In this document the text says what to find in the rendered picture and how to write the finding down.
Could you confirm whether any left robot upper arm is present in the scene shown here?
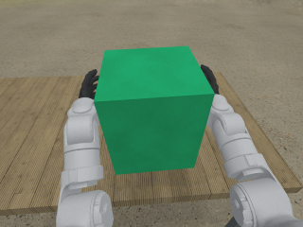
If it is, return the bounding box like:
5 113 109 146
57 190 114 227

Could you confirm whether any carton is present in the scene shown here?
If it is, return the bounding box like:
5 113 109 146
94 45 215 175

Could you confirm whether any right robot forearm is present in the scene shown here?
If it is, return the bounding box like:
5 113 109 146
206 94 294 214

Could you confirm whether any robot right hand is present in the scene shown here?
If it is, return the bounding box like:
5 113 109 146
201 64 220 95

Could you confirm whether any left robot forearm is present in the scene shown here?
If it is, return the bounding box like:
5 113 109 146
56 97 104 227

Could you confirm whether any robot left hand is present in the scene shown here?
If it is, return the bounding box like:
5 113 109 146
79 69 99 100

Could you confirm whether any table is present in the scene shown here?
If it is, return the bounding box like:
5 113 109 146
0 72 303 227

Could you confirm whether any right robot upper arm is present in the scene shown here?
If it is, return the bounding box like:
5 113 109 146
229 178 303 227

